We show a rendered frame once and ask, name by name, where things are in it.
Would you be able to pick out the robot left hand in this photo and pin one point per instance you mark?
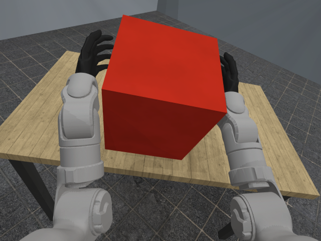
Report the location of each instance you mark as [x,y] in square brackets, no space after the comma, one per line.
[88,58]

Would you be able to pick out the right robot upper arm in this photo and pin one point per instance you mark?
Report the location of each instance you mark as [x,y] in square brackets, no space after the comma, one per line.
[262,217]

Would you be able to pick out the robot left forearm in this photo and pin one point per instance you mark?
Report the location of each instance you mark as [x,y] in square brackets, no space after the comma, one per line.
[79,135]

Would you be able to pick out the robot right forearm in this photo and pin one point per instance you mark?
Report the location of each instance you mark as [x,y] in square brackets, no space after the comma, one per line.
[248,168]

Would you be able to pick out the left robot upper arm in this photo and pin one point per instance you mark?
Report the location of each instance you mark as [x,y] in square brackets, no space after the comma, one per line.
[80,215]

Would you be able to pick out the robot right hand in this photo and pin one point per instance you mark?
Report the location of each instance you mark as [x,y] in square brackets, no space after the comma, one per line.
[229,73]

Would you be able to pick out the carton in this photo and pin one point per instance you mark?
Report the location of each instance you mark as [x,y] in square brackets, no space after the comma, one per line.
[163,90]

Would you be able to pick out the table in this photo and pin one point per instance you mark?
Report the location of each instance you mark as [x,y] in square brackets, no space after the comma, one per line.
[30,135]

